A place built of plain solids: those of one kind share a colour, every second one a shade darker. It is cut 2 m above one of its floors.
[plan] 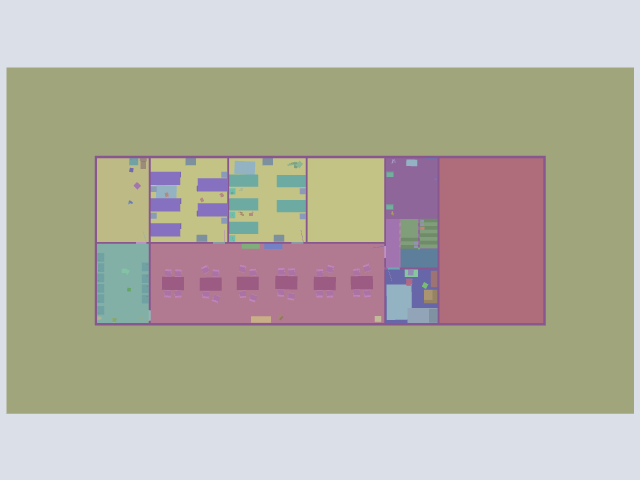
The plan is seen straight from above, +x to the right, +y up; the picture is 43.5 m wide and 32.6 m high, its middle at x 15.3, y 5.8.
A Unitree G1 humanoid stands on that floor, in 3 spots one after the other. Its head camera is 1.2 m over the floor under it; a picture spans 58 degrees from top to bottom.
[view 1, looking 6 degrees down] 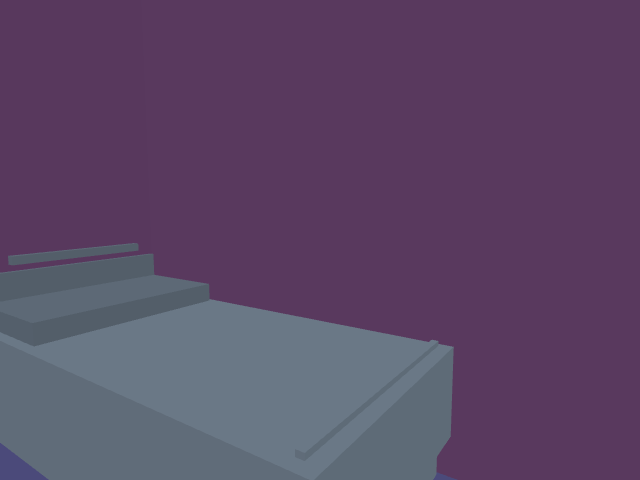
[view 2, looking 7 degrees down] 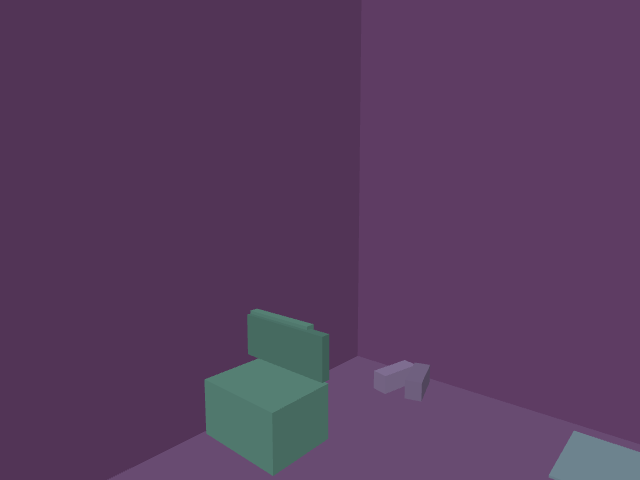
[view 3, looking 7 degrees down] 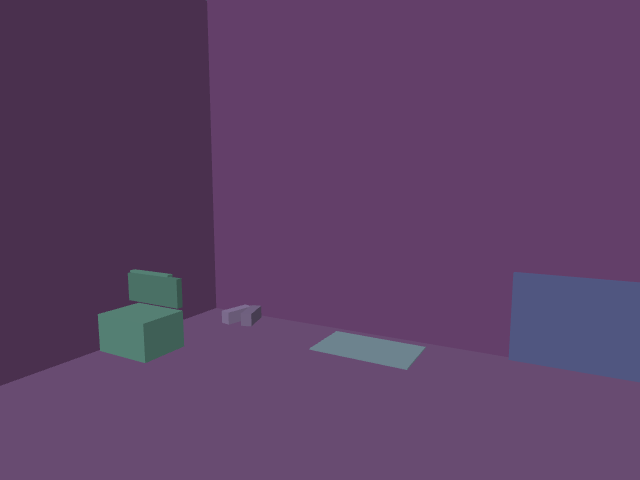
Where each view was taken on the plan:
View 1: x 20.73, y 1.93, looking -56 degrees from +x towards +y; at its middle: wall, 2.14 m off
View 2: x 21.54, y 8.94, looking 131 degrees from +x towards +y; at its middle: wall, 2.68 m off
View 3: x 22.68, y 8.13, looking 118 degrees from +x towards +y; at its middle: wall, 3.69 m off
